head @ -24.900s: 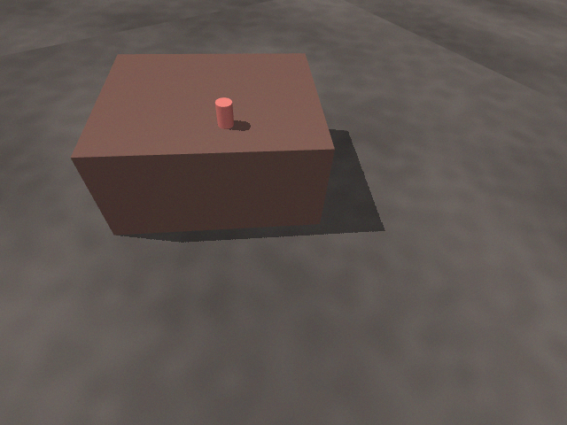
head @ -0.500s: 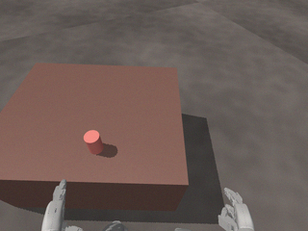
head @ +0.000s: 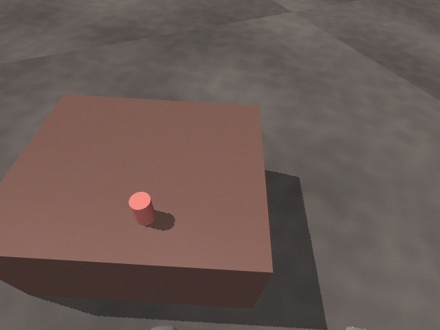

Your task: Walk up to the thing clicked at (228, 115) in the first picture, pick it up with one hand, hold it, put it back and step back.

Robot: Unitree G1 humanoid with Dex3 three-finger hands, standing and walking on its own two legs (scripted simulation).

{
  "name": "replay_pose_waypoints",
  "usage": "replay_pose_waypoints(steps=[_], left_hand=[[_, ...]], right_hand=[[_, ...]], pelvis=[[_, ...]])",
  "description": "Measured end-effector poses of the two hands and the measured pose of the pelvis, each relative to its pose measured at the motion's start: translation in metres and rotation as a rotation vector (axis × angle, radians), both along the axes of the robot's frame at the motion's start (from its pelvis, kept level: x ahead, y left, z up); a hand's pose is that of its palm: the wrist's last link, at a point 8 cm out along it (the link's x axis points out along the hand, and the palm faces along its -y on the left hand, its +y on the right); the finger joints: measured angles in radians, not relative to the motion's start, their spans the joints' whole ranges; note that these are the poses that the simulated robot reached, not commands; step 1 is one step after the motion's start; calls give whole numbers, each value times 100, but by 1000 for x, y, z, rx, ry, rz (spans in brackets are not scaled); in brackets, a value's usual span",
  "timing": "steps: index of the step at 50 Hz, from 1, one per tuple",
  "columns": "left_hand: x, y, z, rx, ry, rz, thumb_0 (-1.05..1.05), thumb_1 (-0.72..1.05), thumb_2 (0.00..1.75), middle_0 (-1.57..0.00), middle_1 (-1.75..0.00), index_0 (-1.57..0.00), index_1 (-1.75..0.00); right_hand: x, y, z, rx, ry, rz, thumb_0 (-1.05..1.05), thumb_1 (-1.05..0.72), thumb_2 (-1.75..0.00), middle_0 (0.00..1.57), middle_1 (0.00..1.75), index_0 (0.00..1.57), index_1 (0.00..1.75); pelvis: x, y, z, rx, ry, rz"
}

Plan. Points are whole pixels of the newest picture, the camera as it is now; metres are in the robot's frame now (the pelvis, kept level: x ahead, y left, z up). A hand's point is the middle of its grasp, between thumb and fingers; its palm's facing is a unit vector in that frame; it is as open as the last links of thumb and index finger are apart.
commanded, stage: stand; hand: left
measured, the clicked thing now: (142, 209) +0.49 +0.22 -0.25
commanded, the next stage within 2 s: none
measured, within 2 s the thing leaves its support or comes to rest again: neither
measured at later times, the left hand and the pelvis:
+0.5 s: hand out of the picture +0.04 +0.26 -0.13, palm faces -0.02 -0.94 -0.35, open 7.4 cm; pelvis -0.01 +0.01 +0.03, yaw +0 degrees
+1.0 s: hand out of the picture +0.05 +0.26 -0.13, palm faces -0.03 -0.94 -0.34, open 7.4 cm; pelvis +0.00 +0.01 +0.03, yaw +0 degrees
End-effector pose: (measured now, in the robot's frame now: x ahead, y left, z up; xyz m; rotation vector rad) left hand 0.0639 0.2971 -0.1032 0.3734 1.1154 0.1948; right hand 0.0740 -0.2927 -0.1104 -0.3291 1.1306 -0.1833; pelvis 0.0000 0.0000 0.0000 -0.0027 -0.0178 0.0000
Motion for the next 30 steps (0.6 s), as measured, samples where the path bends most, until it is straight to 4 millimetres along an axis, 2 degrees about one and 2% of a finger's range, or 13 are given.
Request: replay_pose_waypoints(steps=[5,11,19,30], left_hand=[[-15,3,0,-9,68,35,0,61,83,-20,-30,-20,-30],[-24,1,3,-27,108,51,1,81,88,-20,-30,-20,-30],[-23,1,7,-39,110,55,1,88,89,-20,-30,-21,-30],[-28,7,8,-41,132,64,1,90,89,-20,-30,-21,-30]], right_hand=[[-13,4,2,8,62,-17,1,-91,-90,20,30,20,30],[-17,14,4,31,84,-26,1,-91,-90,20,30,20,30],[-18,18,9,41,76,-32,1,-91,-90,20,30,20,30],[-28,11,15,18,102,-54,1,-91,-90,20,30,20,30]], pelvis=[[1,2,9,-3,-16,1],[0,5,18,-4,-35,1],[-5,8,25,-4,-54,1],[-11,10,28,-5,-52,3]])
